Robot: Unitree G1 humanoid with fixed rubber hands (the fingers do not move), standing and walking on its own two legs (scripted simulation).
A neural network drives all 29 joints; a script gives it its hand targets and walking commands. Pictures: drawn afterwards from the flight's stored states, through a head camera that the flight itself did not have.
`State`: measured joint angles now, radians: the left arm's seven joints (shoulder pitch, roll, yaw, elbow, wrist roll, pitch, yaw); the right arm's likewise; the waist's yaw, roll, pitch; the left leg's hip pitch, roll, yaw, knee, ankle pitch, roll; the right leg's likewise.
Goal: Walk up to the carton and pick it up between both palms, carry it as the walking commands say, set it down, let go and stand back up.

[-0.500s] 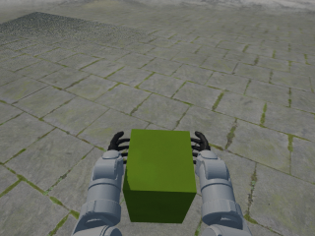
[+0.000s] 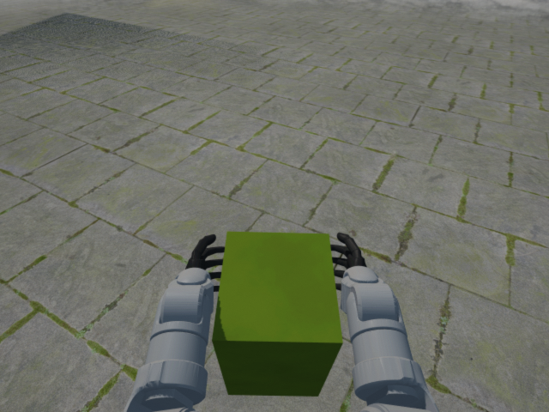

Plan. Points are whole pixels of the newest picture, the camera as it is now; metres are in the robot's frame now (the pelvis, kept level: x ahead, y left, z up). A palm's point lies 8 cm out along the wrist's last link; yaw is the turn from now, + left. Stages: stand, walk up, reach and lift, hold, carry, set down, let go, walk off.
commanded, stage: reach and lift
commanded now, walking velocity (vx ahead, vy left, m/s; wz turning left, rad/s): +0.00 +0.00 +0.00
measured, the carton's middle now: (275, 319) +0.29 +0.00 -0.01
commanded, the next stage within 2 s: hold in 0.54 s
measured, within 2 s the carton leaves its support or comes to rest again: neither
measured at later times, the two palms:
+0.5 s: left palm (198, 284) +0.30 +0.12 +0.06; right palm (359, 282) +0.30 -0.13 +0.06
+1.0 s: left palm (195, 289) +0.29 +0.12 +0.06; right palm (358, 287) +0.29 -0.12 +0.06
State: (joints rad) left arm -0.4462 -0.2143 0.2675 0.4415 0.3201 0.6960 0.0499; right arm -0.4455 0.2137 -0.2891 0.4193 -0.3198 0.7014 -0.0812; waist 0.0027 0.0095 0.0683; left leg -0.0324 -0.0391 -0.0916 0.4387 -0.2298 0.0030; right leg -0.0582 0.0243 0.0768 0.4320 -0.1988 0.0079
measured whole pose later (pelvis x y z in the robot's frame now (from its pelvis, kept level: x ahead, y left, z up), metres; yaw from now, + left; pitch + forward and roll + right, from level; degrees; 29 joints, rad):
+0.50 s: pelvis -0.01 +0.00 +0.00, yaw +0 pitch -10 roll +0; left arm -0.43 -0.21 0.25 0.44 0.32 0.72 0.04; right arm -0.43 0.21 -0.26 0.41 -0.32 0.73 -0.08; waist 0.00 0.01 0.05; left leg -0.03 -0.04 -0.09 0.44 -0.22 0.00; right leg -0.06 0.03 0.08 0.43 -0.19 0.00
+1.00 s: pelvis -0.01 +0.00 +0.00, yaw +0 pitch -11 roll +0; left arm -0.44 -0.21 0.27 0.45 0.33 0.72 0.04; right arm -0.44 0.21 -0.28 0.43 -0.32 0.72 -0.08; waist 0.00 0.01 0.05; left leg -0.05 -0.04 -0.09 0.47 -0.23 0.00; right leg -0.08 0.03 0.08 0.45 -0.19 0.01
